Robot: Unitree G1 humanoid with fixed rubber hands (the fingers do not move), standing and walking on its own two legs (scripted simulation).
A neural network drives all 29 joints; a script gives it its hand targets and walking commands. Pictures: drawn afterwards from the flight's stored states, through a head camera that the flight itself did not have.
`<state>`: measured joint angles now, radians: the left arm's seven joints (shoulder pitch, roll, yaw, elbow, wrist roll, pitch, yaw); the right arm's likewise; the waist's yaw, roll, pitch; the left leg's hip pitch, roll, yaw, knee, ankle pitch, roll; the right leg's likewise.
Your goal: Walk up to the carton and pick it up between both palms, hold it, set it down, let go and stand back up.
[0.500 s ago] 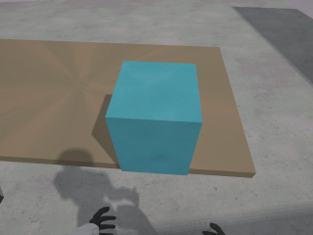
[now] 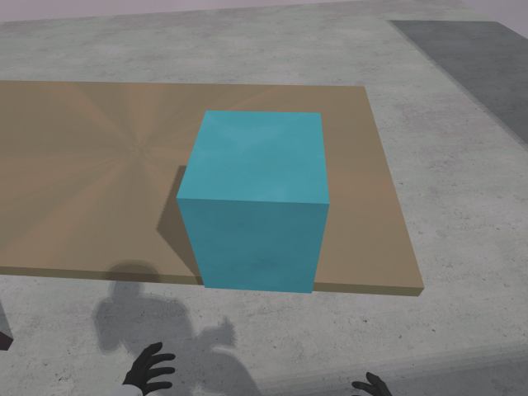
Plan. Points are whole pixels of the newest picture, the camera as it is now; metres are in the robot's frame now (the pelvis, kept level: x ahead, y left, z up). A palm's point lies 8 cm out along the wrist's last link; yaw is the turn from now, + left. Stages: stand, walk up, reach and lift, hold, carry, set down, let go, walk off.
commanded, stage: reach and lift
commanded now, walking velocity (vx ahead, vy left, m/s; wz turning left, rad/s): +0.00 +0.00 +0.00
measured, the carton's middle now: (260, 204) +0.44 +0.03 +0.04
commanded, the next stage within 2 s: none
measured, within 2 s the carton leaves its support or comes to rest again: neither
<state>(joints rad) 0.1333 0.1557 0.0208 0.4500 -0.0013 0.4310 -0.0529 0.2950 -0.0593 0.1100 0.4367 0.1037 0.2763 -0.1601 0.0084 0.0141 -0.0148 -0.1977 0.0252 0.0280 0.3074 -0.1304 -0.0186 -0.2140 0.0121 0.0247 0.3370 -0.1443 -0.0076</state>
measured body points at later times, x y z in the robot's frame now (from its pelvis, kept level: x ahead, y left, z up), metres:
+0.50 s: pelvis +0.00 +0.01 +0.00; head +0.02 +0.01 +0.45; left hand +0.18 +0.21 -0.06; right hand +0.15 -0.18 -0.06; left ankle +0.02 +0.13 -0.75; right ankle +0.02 -0.11 -0.75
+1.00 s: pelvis +0.03 +0.01 +0.00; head +0.05 +0.02 +0.45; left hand +0.21 +0.21 -0.02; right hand +0.20 -0.19 -0.02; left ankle +0.02 +0.13 -0.75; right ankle +0.02 -0.11 -0.75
